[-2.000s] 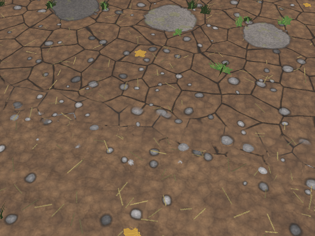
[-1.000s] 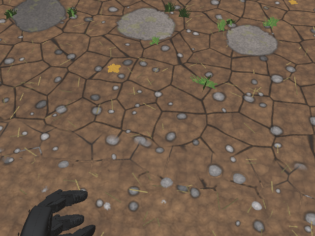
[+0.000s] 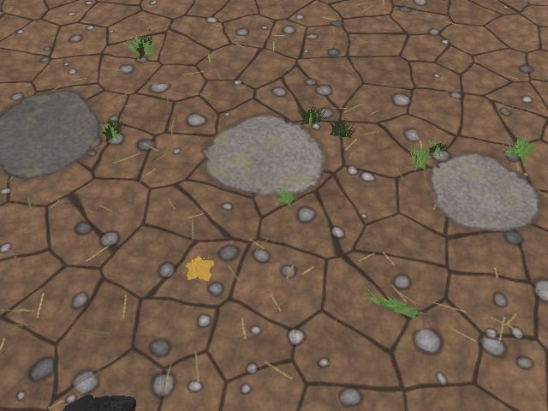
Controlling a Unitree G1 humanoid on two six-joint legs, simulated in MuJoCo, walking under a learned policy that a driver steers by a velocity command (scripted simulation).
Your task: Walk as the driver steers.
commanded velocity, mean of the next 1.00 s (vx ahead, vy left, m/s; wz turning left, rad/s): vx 0.34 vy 0.00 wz -0.47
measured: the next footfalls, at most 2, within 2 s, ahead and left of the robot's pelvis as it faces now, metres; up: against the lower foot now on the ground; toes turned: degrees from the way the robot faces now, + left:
right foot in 0.06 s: +0.22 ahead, -0.12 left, +0.00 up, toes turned -2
left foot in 0.56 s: +0.52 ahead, +0.04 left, +0.00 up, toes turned -19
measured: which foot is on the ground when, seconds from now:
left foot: down 0.00-0.06, up 0.08-0.54, down 0.56-1.00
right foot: up 0.00-0.04, down 0.06-0.58, up 0.60-1.00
